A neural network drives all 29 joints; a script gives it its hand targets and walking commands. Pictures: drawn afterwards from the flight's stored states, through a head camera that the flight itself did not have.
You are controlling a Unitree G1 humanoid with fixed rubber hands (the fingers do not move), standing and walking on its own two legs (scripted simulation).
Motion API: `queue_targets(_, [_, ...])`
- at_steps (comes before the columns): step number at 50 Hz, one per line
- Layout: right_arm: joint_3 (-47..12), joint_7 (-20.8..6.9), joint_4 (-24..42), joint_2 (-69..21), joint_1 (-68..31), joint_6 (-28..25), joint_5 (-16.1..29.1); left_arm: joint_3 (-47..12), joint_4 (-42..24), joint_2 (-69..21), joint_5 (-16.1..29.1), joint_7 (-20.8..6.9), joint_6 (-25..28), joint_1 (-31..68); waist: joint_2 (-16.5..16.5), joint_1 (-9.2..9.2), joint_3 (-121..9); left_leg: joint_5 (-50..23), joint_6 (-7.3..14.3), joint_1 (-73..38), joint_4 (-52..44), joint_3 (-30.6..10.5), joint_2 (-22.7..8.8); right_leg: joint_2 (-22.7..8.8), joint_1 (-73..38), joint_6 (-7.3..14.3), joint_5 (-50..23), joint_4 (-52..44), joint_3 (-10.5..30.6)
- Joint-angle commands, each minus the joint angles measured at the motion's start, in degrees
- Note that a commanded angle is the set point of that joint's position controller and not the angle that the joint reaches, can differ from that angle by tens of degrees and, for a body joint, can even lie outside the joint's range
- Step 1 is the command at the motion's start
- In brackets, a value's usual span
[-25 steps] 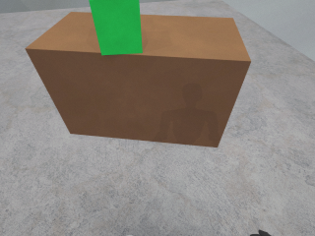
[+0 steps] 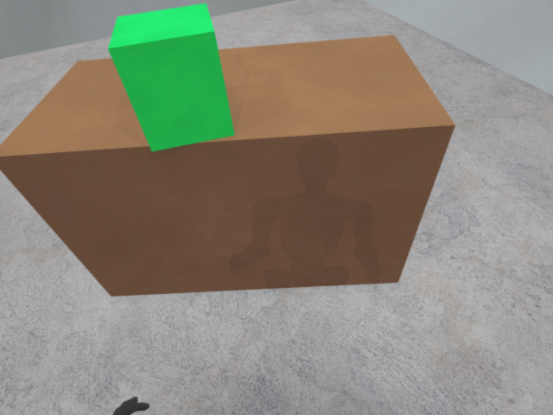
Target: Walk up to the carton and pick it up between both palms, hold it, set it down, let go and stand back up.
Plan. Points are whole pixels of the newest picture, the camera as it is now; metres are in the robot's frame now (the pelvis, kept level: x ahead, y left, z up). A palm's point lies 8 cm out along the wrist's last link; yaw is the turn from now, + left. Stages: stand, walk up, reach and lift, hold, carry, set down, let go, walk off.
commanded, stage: walk up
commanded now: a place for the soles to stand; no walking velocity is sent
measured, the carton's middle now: (178, 78) +0.86 +0.24 +0.11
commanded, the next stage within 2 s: none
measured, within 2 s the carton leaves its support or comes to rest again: neither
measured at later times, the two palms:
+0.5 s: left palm (34, 387) +0.23 +0.42 -0.09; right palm (362, 362) +0.24 -0.11 -0.09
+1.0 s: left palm out of the picture +0.32 +0.54 -0.10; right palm (282, 275) +0.42 +0.01 -0.10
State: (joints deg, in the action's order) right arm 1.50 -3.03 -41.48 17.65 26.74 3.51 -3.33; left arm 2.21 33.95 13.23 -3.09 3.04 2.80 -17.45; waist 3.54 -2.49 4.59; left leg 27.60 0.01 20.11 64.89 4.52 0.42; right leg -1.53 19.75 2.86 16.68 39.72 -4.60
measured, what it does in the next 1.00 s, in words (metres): walks ahead: left foot, then right foot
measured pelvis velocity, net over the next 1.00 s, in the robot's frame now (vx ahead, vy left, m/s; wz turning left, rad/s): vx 0.30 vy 0.26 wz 0.02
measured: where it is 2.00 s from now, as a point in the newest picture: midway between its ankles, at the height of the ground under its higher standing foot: (209, 402)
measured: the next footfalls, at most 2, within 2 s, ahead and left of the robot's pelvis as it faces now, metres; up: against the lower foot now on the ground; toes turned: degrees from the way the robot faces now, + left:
left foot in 0.30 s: +0.24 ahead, +0.25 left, +0.00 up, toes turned +8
right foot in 0.66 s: +0.33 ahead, +0.07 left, +0.00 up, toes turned -4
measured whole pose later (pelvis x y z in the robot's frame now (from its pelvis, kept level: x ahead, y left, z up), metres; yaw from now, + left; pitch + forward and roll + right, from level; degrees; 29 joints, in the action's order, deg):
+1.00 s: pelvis +0.30 +0.26 +0.00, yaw +1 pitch -2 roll +0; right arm 2.3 -2.9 -36.7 16.7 16.8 0.1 -1.7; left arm 2.0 37.9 17.0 -1.3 1.1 1.2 -24.2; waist 1.5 3.0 5.4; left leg 10.7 -0.9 22.8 36.8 1.5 -4.7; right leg -8.3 15.1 -1.2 22.5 40.6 -1.9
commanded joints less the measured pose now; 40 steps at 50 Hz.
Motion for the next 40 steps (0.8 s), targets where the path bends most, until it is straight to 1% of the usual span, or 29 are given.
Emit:
queue_targets(1, [2.7, -0.3, 7.6, 6.3, -1.8, -1.4, -0.1, 3.1, -1.8, 10.9, -0.1, 1.1, 1.1, -4.9, -6.9, 3.92, 2.7, -5.8, -2.5, 19.9, 5.1, -8.8, -5.9, -18.3, -9.9, 11.1, 6.9, -24.2, 22.9])
queue_targets(3, [2.4, -1.5, 7.2, 4.1, -0.5, -1.8, 0.4, 2.8, -0.5, 11.3, -0.2, 0.4, 2.0, -3.1, -11.3, 2.78, 1.6, -8.0, -3.2, 15.9, 1.1, -7.2, -5.9, -15.2, -7.8, 10.6, -2.9, -23.6, 14.6])
queue_targets(5, [2.0, -2.2, 8.0, 2.5, -3.3, -2.1, 1.0, 2.9, 0.8, 11.9, -0.1, 0.0, 2.5, -4.0, -13.0, 3.16, 1.5, -9.5, -3.3, 14.6, -6.1, -5.3, -6.7, -14.0, -7.3, 10.7, -9.2, -22.9, 9.7])
queue_targets(7, [1.8, -2.6, 8.7, 1.4, -6.7, -2.5, 1.0, 3.3, 1.7, 12.9, 0.3, -0.3, 2.8, -5.4, -12.7, 3.88, 0.8, -12.0, -2.3, 11.9, -13.9, -3.8, -7.5, -13.4, -7.1, 10.0, -10.1, -21.7, 7.0])
queue_targets(9, [2.0, -2.9, 8.9, 1.0, -8.5, -3.0, 0.8, 3.7, 2.0, 13.7, 0.5, -0.6, 2.7, -6.0, -12.4, 4.18, -0.3, -15.5, -1.0, 7.1, -20.3, -1.5, -6.6, -12.7, -5.9, 8.7, -7.8, -20.7, 4.9])
queue_targets(11, [2.6, -3.1, 9.0, 1.0, -9.0, -3.6, 0.7, 4.2, 2.0, 14.8, 0.3, -0.7, 2.2, -5.9, -12.6, 3.84, -0.8, -16.8, 0.3, 1.0, -24.0, -0.2, -5.9, -14.0, -3.6, 8.3, -3.6, -20.4, 5.1])
queue_targets(12, [3.1, -2.9, 8.9, 1.5, -8.2, -3.9, 0.8, 4.4, 1.9, 15.3, 0.1, -0.7, 1.8, -5.3, -12.1, 2.75, -0.7, -16.3, 0.8, -2.5, -25.9, 0.2, -5.5, -14.9, -2.1, 8.2, -1.7, -19.2, 5.2])
queue_targets(13, [3.7, -2.6, 8.2, 2.4, -5.3, -4.2, 0.8, 4.2, 1.8, 15.3, 0.0, -0.8, 1.3, -4.1, -10.0, 0.53, -0.9, -17.1, 1.1, -8.4, -28.9, 1.4, -4.8, -14.8, 0.7, 7.4, 0.8, -16.0, 4.4])
queue_targets(14, [4.6, -2.0, 6.9, 4.3, -1.2, -4.6, 0.6, 3.6, 1.7, 13.6, -0.1, -0.9, 0.7, -5.0, -6.1, -1.56, -2.1, -14.9, 1.5, -14.9, -30.1, 2.0, -3.1, -13.0, 3.6, 6.0, 2.0, -9.4, 2.7])
queue_targets(15, [5.9, -1.2, 4.9, 7.6, 5.4, -5.0, 0.7, 1.9, 1.5, 9.4, -0.3, -1.1, 0.1, -8.2, 3.7, -4.46, -5.7, -11.1, 2.6, -22.2, -33.0, -0.2, -2.6, -8.2, 5.7, 3.5, 1.8, 6.8, -1.0])
queue_targets(16, [6.2, -0.2, 4.9, 11.8, 9.3, -5.6, 0.0, -0.2, -0.7, 4.1, -0.9, -1.7, -0.1, -9.8, 16.3, -6.21, -8.4, -6.7, 6.4, -25.7, -37.3, -17.5, -15.2, -2.5, 13.6, 0.5, 18.1, 24.5, -1.1])
queue_targets(17, [7.0, 0.9, 7.3, 17.2, 5.4, -5.1, 1.6, 1.2, -4.3, 7.0, 1.5, -1.3, -0.6, -8.5, 17.5, -6.27, -9.9, 0.5, 12.7, -23.2, -49.6, -37.7, -22.9, 1.8, 20.6, -1.5, 21.1, 31.0, 4.9])
queue_targets(18, [6.5, 1.7, 7.3, 15.9, 1.3, -4.5, 2.7, 1.7, -4.3, 9.5, 1.5, -0.9, -1.1, -5.3, 10.6, -5.51, -6.5, 2.9, 14.6, -18.5, -51.6, -38.5, -24.2, -0.6, 20.8, -1.4, 17.9, 35.9, 9.5])
queue_targets(19, [5.4, 2.0, 7.1, 13.2, -1.2, -4.3, 2.5, 2.0, -3.7, 9.5, 1.7, -0.9, -1.1, -5.0, 8.2, -3.87, -2.0, -1.3, 15.8, -15.2, -48.4, -32.6, -23.1, -1.9, 22.5, -1.4, 14.3, 37.6, 9.1])
queue_targets(20, [4.7, 2.1, 7.4, 10.8, -3.2, -4.1, 1.7, 2.0, -2.2, 9.1, 1.9, -0.9, -1.1, -7.0, 5.7, -2.08, -0.4, -6.2, 16.0, -12.0, -46.3, -26.7, -20.8, -3.4, 20.9, -1.6, 11.5, 35.7, 8.3])
queue_targets(21, [4.0, 2.0, 7.7, 8.8, -5.0, -4.1, 1.4, 2.3, -1.0, 9.3, 1.8, -1.1, -1.1, -8.5, 3.5, -0.82, -0.3, -8.1, 15.4, -8.4, -46.1, -21.9, -18.9, -4.3, 17.3, -1.8, 9.8, 31.0, 7.5])
queue_targets(23, [3.2, 1.8, 7.4, 7.1, -6.3, -4.4, 1.0, 2.3, -0.2, 7.8, 1.3, -1.9, -0.9, -10.0, 3.0, 0.52, -0.9, -11.0, 14.5, -3.9, -46.6, -16.7, -17.1, -3.8, 11.3, -2.5, 8.8, 23.3, 5.1])
queue_targets(25, [2.9, 1.7, 6.6, 7.0, -5.8, -4.6, 0.9, 2.0, -0.8, 6.2, 1.3, -2.2, -0.9, -8.2, 3.6, 0.03, -0.1, -12.2, 14.8, -3.1, -46.8, -14.5, -16.6, -3.0, 9.6, -2.9, 9.0, 14.8, 3.3])
queue_targets(28, [2.9, 1.2, 6.0, 7.8, -5.4, -3.7, 0.6, 2.1, -1.5, 5.3, 1.6, -2.0, -0.3, -6.6, 3.8, -0.17, -0.9, -12.5, 13.5, -1.2, -46.1, -11.9, -15.3, -1.1, 2.4, -2.1, 3.9, 4.4, 0.4])
queue_targets(29, [2.8, 0.9, 5.8, 8.0, -6.3, -3.3, 0.8, 2.4, -1.6, 5.5, 1.6, -1.8, 0.0, -6.9, 2.4, 0.74, -1.2, -10.1, 12.6, 1.0, -44.9, -10.7, -14.6, -0.1, -2.0, -1.5, 0.1, 0.8, -0.5])
queue_targets(31, [2.2, 0.2, 5.9, 7.6, -8.2, -2.5, 1.5, 3.5, -1.5, 6.5, 1.0, -1.3, 0.4, -9.6, -0.4, 3.6, -1.6, 2.3, 9.1, 9.3, -40.2, -8.0, -12.1, 1.7, -14.1, 0.2, -4.7, -5.2, -0.3])
queue_targets(32, [1.7, -0.1, 6.5, 6.5, -8.6, -2.3, 1.4, 4.1, -1.4, 7.7, 0.7, -0.8, 0.4, -12.3, -1.9, 5.62, -1.7, 7.7, 6.8, 15.1, -36.1, -6.6, -10.4, -0.1, -20.3, 1.6, -1.3, -6.4, 3.6])
queue_targets(33, [0.3, -0.2, 7.9, 3.1, -8.2, -2.5, 1.0, 5.0, -1.4, 11.3, -0.3, 0.0, 0.5, -16.6, -10.5, 8.35, -3.2, 7.4, 3.1, 21.9, -21.9, -2.1, -6.5, -10.5, -25.7, 5.0, 12.4, -13.2, 20.1])
queue_targets(34, [0.3, -0.2, 9.1, 3.3, -6.1, -1.7, 0.2, 6.1, -1.8, 16.4, -1.3, 1.4, 0.1, -18.0, -15.0, 8.83, -2.3, 9.3, -0.7, 25.4, -3.4, 0.3, -1.0, -26.1, -21.5, 12.8, 30.2, -26.1, 46.5])
queue_targets(35, [2.2, 0.2, 9.1, 8.3, -7.3, -0.1, -0.6, 5.9, -0.5, 15.4, -0.9, 2.3, -0.7, -16.1, -8.2, 7.59, 1.1, 7.1, -0.8, 25.4, 2.7, -4.9, -4.0, -27.9, -15.6, 15.6, 30.9, -26.8, 47.2])
queue_targets(36, [2.5, 0.1, 9.2, 8.5, -7.9, 0.4, -0.7, 4.9, -0.7, 13.7, -0.3, 2.4, -0.4, -13.2, -7.0, 6.5, 4.1, 2.4, -1.4, 26.1, 6.0, -6.4, -4.9, -25.2, -12.7, 15.0, 25.4, -25.9, 41.6])
queue_targets(38, [2.7, 0.0, 8.2, 6.8, -5.6, 0.1, -0.4, 3.6, -1.0, 11.6, -0.5, 1.9, 0.3, -8.1, -6.9, 4.52, 3.6, -3.3, -2.6, 22.6, 4.2, -8.3, -6.1, -20.0, -10.3, 12.0, 14.3, -24.6, 27.8])
queue_targets(39, [2.7, -0.5, 7.6, 6.0, -3.8, -0.3, -0.2, 3.3, -0.8, 11.3, -0.4, 1.5, 0.7, -5.9, -9.3, 3.73, 2.5, -5.2, -3.1, 19.1, 2.0, -7.9, -6.2, -17.7, -8.7, 10.9, 8.8, -24.3, 21.9])
queue_targets(40, [2.6, -1.0, 7.4, 5.0, -3.1, -0.6, 0.2, 3.2, -0.3, 11.6, -0.4, 1.1, 1.1, -4.9, -11.4, 3.34, 1.8, -6.6, -3.4, 16.8, 0.4, -7.0, -6.1, -15.8, -7.7, 10.5, 4.0, -24.0, 17.5])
